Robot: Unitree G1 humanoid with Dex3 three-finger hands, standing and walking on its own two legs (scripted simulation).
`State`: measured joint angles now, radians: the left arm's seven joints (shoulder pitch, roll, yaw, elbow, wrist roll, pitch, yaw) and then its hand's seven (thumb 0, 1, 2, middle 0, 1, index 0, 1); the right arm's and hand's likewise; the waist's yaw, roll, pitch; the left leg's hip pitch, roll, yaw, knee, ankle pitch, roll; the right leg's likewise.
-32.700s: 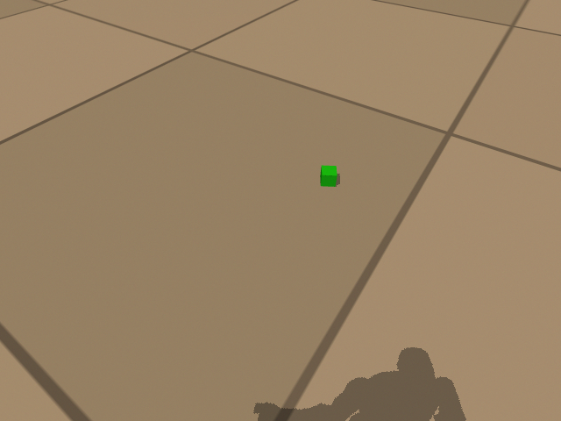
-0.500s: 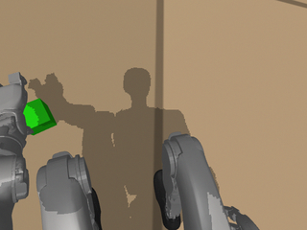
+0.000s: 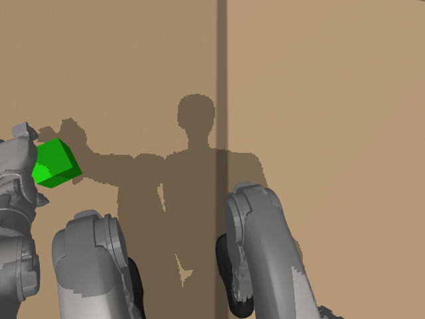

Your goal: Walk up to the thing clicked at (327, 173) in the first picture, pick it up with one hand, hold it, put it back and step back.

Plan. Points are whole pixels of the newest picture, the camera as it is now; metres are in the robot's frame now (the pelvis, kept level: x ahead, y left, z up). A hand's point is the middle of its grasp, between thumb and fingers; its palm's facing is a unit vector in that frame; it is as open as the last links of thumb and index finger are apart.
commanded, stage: approach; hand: left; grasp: from above
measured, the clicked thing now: (54, 164) +0.46 +0.30 -0.29
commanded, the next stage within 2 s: rest palm in 0.02 s
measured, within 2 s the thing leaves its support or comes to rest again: neither
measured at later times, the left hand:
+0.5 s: hand (41, 162) +0.44 +0.29 -0.21, palm faces -0.42 -0.21 -0.88, open 14.5 cm
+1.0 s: hand (45, 166) +0.44 +0.30 -0.24, palm faces -0.42 -0.21 -0.88, open 14.6 cm
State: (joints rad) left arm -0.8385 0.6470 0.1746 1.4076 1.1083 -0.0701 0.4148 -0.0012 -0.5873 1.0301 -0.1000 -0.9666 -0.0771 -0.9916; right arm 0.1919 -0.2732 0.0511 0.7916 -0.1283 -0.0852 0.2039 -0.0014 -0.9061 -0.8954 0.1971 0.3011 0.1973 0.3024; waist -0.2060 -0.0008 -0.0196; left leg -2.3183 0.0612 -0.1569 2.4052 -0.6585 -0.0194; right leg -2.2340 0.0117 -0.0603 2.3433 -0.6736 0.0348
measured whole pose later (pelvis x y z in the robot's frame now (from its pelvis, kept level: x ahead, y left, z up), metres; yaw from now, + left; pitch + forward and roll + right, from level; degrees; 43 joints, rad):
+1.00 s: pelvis +0.00 +0.01 -0.03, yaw -4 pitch +29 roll -10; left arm -0.99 0.83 0.23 1.72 1.18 -0.13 0.60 0.00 -0.59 1.06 -0.09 -0.88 -0.05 -0.93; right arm 0.14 -0.31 0.15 0.79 -0.25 -0.24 0.28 0.00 -0.89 -0.90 0.20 0.30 0.20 0.30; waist -0.31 -0.06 0.09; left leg -2.37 0.05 -0.23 2.53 -0.69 -0.02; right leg -2.25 0.03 -0.11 2.41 -0.68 0.05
